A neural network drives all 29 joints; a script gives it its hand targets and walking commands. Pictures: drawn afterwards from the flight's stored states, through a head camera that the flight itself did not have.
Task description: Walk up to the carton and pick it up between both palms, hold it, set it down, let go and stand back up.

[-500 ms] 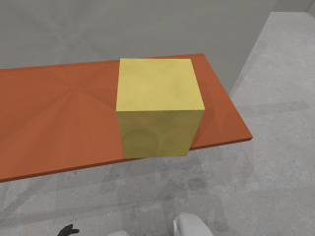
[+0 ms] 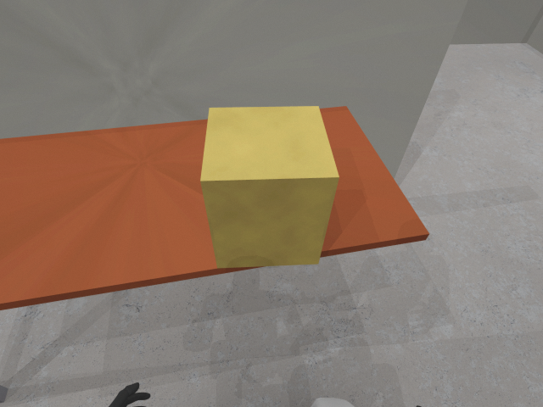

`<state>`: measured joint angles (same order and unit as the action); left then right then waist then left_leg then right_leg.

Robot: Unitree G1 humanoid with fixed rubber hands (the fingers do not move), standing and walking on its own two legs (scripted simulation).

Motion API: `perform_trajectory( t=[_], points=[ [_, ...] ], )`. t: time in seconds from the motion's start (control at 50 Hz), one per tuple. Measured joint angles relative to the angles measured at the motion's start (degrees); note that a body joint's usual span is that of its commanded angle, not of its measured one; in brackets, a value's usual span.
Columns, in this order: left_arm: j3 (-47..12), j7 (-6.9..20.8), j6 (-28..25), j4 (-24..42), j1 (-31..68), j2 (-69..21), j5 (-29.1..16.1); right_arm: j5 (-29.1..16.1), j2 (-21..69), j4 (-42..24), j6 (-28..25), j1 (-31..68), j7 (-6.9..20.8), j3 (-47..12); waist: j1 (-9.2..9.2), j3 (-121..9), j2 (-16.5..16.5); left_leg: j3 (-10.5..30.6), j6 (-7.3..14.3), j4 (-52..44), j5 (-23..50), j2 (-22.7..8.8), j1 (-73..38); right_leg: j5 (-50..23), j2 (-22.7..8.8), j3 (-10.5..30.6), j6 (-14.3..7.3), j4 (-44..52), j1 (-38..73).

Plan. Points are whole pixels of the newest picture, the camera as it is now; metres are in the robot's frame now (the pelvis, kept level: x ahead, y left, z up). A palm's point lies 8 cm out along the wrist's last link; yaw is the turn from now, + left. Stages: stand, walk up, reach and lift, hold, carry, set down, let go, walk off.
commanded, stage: walk up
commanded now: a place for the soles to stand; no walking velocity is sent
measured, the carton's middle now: (266, 189) +0.49 +0.01 +0.01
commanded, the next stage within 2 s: none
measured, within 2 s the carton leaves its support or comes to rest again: neither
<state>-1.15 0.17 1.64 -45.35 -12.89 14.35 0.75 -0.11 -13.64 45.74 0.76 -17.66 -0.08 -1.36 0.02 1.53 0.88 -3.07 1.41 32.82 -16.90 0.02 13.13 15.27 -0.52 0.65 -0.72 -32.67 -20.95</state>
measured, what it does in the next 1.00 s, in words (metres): shifts its weight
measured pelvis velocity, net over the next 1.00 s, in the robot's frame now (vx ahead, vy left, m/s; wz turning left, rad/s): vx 0.06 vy -0.01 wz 0.03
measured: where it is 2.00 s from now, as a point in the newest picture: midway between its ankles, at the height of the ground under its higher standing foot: outside the picture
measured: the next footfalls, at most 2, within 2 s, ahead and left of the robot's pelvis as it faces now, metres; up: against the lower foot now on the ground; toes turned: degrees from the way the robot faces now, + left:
none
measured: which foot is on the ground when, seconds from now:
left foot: down 0.00-1.00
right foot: down 0.00-1.00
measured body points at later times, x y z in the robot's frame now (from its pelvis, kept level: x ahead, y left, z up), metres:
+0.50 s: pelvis +0.01 -0.01 +0.00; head +0.01 -0.02 +0.45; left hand +0.06 +0.25 -0.13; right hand +0.03 -0.26 -0.14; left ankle +0.02 +0.11 -0.73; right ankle +0.11 -0.12 -0.73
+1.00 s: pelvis +0.06 -0.01 +0.01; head +0.07 -0.01 +0.46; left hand +0.10 +0.25 -0.13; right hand +0.10 -0.26 -0.14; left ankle +0.02 +0.11 -0.73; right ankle +0.11 -0.12 -0.73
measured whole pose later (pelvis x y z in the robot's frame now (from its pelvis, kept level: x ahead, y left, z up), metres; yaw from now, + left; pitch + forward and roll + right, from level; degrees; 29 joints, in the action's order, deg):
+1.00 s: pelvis +0.06 -0.01 +0.01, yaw +2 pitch -1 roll +0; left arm -2.9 -1.0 -0.5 -55.7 -14.1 15.2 0.3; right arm 0.1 -14.8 54.1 -0.9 -16.9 -0.6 -2.3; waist 0.3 1.8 -0.4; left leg -1.1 0.2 28.3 -18.6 -0.2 9.1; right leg 10.9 -0.3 -1.0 -0.5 -28.4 -16.9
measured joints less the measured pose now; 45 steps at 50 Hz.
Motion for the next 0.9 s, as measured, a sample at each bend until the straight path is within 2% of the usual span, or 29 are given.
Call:
perform_trajectory(
  t=[0.12, 0.24, 0.34, 0.48, 0.66, 0.9],
  points=[
    [-0.6, 0.1, -1.3, -3.4, -3.4, 0.3, 0.2, -0.3, -0.6, 1.7, -0.2, 0.1, 0.3, 0.0, 0.43, 0.0, 0.4, 0.3, -0.3, -1.9, 1.0, 0.1, -0.5, -3.0, -0.1, -0.2, -0.1, 2.4, 0.7],
    [-0.9, -0.4, -1.7, -5.7, -5.9, 0.6, -0.4, 0.1, -1.3, 3.1, -0.2, 0.5, 0.5, 0.3, 0.61, -0.3, -0.6, 0.5, -0.3, -2.1, -1.0, 0.5, 0.4, -4.9, -0.4, -0.3, 0.2, 3.2, 0.0],
    [-0.8, -0.7, -1.6, -6.7, -5.4, 0.8, -0.7, 0.1, -1.4, 4.1, -0.8, 0.2, 0.3, -0.3, 0.42, 0.7, -1.4, 0.3, -0.4, -2.1, 0.7, 0.3, 0.8, -8.1, -0.2, -0.2, -0.1, 3.9, -0.3],
    [-0.6, -0.8, -0.7, -7.0, -3.3, 0.8, -0.6, 0.3, -0.9, 6.1, -1.1, -2.7, -0.1, -0.9, -0.48, -0.4, -1.2, 0.5, -0.6, -2.7, 0.9, 0.0, 0.7, -6.4, 0.2, -0.3, -0.2, 4.0, -0.3],
    [-1.2, -0.8, -1.3, -8.0, -2.4, 0.4, -0.5, -0.1, -1.1, 8.2, -1.0, -3.4, -0.2, -0.6, -0.09, -1.1, 0.0, 0.5, -1.0, -3.5, 0.6, 0.6, -1.2, -7.3, -0.4, -0.1, 0.1, 3.4, 0.9],
    [-1.8, -1.2, -1.9, -10.0, -1.9, 0.8, -0.5, 0.1, -0.8, 8.3, -1.8, -0.1, -0.4, -0.9, 0.27, 0.1, -1.1, 1.6, -1.1, -4.6, -0.9, 0.1, -3.3, -5.1, -0.1, -1.3, 0.3, 4.1, 3.1]
  ],
)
